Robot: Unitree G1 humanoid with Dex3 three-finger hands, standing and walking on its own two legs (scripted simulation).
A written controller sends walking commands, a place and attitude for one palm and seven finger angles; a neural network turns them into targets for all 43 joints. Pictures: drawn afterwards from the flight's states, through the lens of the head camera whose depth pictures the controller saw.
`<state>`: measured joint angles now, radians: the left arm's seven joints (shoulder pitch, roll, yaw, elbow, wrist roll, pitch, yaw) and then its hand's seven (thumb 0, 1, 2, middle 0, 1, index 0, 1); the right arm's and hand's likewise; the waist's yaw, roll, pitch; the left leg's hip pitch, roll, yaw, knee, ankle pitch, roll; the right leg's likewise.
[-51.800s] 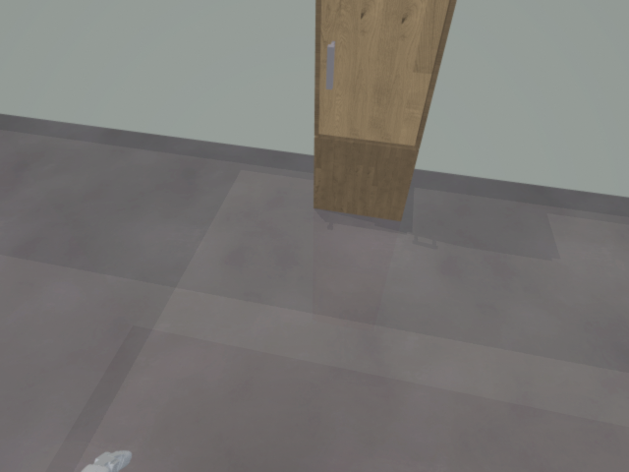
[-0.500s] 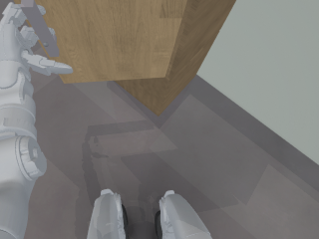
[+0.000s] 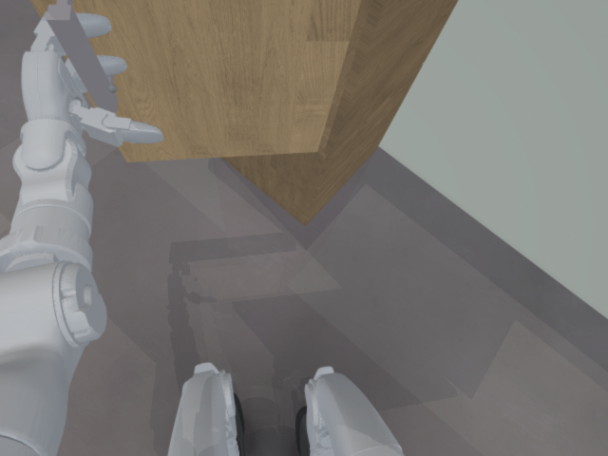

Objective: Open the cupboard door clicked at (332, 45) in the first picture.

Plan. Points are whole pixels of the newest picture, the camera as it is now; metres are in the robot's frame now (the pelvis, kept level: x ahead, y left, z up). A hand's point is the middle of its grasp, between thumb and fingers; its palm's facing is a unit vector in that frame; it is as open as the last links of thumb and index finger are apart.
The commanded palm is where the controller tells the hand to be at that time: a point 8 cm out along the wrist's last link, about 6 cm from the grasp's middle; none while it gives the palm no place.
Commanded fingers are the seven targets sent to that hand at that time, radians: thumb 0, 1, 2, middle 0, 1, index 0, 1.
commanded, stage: slide the fingers in behind the handle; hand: left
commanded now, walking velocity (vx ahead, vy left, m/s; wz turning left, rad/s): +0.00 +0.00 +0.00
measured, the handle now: (89, 53) +0.60 +0.21 +0.07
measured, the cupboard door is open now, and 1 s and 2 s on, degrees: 48 48 80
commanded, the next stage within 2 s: close the thumb around the handle in 0.34 s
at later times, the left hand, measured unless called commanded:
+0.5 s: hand (113, 92) +0.55 +0.18 +0.06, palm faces +0.07 -1.00 -0.02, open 14.0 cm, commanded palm +0.53 +0.21 +0.05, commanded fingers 0.00 -0.28 0.40 -0.32 -1.22 -0.32 -1.22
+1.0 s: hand (110, 94) +0.55 +0.19 +0.06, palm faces +0.07 -1.00 -0.02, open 6.5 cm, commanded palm +0.52 +0.21 +0.05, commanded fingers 0.00 0.90 0.90 -0.40 -1.35 -0.40 -1.35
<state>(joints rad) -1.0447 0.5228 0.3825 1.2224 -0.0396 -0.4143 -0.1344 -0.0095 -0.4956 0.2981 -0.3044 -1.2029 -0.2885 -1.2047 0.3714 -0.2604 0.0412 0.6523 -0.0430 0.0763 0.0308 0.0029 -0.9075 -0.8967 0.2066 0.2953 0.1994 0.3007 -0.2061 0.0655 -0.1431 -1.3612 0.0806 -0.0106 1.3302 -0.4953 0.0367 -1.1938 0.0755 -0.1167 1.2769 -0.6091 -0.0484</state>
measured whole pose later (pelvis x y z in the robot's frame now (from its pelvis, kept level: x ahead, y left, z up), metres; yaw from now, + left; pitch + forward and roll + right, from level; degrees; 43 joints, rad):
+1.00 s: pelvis +0.00 +0.01 +0.00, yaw +0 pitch +30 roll -6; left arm -1.01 0.51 0.39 1.21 -0.04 -0.44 -0.13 0.01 0.59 0.76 -0.38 -1.32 -0.37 -1.32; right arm 0.37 -0.26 0.04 0.66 -0.04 0.08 0.03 0.00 -0.91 -0.90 0.21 0.30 0.20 0.30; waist -0.20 0.07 -0.14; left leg -1.35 0.08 0.00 1.33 -0.50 0.04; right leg -1.19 0.07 -0.10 1.27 -0.61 -0.04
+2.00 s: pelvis +0.03 -0.01 +0.03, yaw +2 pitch +22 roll +0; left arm -0.19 -0.08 0.01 0.47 0.04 -0.46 0.45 0.01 0.68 0.73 -0.33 -1.27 -0.35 -1.30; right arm 0.19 -0.19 -0.01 0.54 -0.07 0.09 0.08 0.01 -0.91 -0.90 0.20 0.29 0.20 0.30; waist -0.04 0.02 -0.20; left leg -1.05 0.04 0.05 1.17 -0.50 0.01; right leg -0.93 0.04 -0.05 1.18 -0.63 -0.06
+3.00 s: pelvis +0.00 -0.03 +0.03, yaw +5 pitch +20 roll +0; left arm -0.18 -0.13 -0.15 0.52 0.11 -0.48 0.61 0.00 -0.40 0.34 -0.29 -1.09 -0.29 -1.09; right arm 0.19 -0.19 -0.02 0.64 -0.10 -0.01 0.02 0.01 -0.91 -0.90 0.20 0.30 0.20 0.30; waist -0.02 0.04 -0.19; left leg -1.09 0.02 0.00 1.19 -0.45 -0.01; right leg -0.96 0.03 -0.10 1.23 -0.63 -0.08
